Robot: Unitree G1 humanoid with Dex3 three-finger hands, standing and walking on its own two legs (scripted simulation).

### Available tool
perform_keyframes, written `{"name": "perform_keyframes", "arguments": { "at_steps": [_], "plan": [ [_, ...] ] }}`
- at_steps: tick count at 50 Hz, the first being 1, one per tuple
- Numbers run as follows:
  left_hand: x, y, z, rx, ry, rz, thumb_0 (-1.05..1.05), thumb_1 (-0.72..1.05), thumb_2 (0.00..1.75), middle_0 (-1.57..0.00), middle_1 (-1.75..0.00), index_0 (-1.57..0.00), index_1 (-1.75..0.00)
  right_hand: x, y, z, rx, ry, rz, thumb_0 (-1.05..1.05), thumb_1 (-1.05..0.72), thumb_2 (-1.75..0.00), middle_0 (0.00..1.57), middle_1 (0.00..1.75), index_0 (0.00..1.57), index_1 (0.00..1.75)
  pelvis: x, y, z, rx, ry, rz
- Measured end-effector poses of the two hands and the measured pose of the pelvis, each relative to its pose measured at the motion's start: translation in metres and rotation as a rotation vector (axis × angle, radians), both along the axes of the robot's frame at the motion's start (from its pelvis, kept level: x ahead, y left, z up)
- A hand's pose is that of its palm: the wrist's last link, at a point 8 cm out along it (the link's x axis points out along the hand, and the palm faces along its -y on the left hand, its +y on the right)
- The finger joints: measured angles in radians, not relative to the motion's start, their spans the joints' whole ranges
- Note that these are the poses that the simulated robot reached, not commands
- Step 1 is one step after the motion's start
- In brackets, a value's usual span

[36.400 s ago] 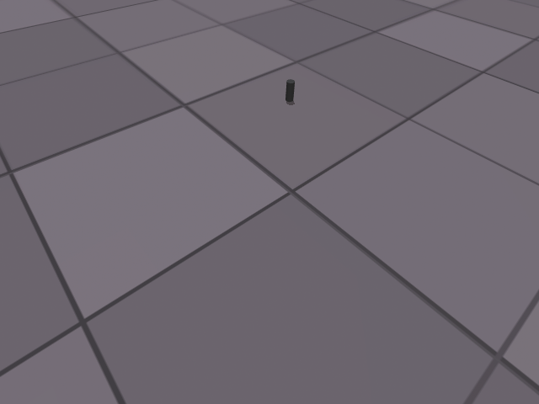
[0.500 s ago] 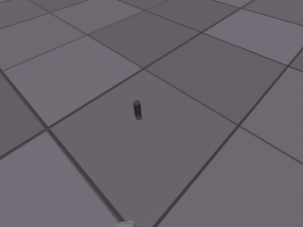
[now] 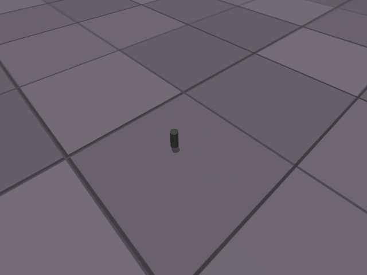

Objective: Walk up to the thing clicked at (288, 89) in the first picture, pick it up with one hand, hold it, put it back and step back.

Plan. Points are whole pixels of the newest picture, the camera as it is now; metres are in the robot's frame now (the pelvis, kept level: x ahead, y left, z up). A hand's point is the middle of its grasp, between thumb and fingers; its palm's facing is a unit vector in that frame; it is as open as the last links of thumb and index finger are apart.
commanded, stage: step back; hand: left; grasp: from the side
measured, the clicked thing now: (174, 138) +1.11 +0.11 -0.69
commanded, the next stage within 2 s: stand in 0.46 s
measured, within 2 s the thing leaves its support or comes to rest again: neither
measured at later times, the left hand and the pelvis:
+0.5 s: hand out of the picture +0.14 +0.27 -0.14, palm faces -0.02 -0.93 -0.36, open 7.3 cm; pelvis +0.04 +0.01 +0.01, yaw -2 degrees
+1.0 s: hand out of the picture +0.11 +0.25 -0.14, palm faces -0.06 -0.94 -0.34, open 7.3 cm; pelvis +0.02 +0.00 +0.02, yaw -2 degrees
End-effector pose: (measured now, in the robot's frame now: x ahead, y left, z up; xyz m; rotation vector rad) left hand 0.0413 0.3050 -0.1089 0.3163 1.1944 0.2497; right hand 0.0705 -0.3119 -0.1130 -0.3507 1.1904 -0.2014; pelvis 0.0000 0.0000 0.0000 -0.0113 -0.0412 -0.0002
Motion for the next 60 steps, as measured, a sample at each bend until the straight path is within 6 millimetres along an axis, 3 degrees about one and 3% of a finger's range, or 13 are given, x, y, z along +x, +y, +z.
{"name": "perform_keyframes", "arguments": {
  "at_steps": [10, 18, 24, 34, 47, 60],
  "plan": [
    [0.040, 0.019, -0.015, -0.018, 0.026, -0.009, 0.01, 0.91, 0.90, -0.20, -0.30, -0.21, -0.30, 0.039, 0.027, 0.006, -0.007, -0.041, 0.006, 0.00, -0.91, -0.90, 0.20, 0.30, 0.21, 0.30, 0.022, 0.016, -0.003, 0.016, 0.005, -0.013],
    [0.075, 0.014, -0.004, -0.011, -0.013, -0.045, 0.01, 0.91, 0.90, -0.20, -0.30, -0.21, -0.30, 0.069, 0.038, 0.006, 0.038, -0.079, -0.009, 0.00, -0.90, -0.90, 0.21, 0.30, 0.21, 0.30, 0.034, 0.013, 0.003, 0.006, 0.008, -0.021],
    [0.094, 0.010, 0.003, -0.006, -0.039, -0.059, 0.01, 0.91, 0.90, -0.20, -0.30, -0.21, -0.30, 0.078, 0.037, 0.007, 0.048, -0.091, -0.022, 0.00, -0.90, -0.90, 0.21, 0.30, 0.21, 0.30, 0.037, 0.013, 0.006, 0.010, 0.002, -0.028],
    [0.097, -0.005, 0.007, -0.033, -0.023, -0.084, 0.01, 0.91, 0.90, -0.20, -0.30, -0.21, -0.30, 0.058, 0.027, 0.012, 0.044, -0.048, -0.047, 0.00, -0.91, -0.90, 0.21, 0.30, 0.21, 0.30, 0.034, 0.010, 0.015, 0.013, -0.005, -0.028],
    [0.072, -0.009, 0.005, -0.037, 0.025, -0.081, 0.01, 0.91, 0.90, -0.20, -0.30, -0.21, -0.30, 0.019, 0.019, 0.010, 0.039, 0.022, -0.076, 0.00, -0.91, -0.90, 0.20, 0.30, 0.21, 0.30, 0.025, 0.005, 0.017, 0.012, -0.008, -0.030],
    [0.055, -0.007, 0.005, -0.030, 0.056, -0.074, 0.01, 0.91, 0.90, -0.20, -0.30, -0.21, -0.30, 0.002, 0.019, 0.007, 0.044, 0.057, -0.072, 0.00, -0.91, -0.90, 0.20, 0.30, 0.21, 0.30, 0.021, 0.004, 0.017, 0.010, 0.003, -0.027]
  ]
}}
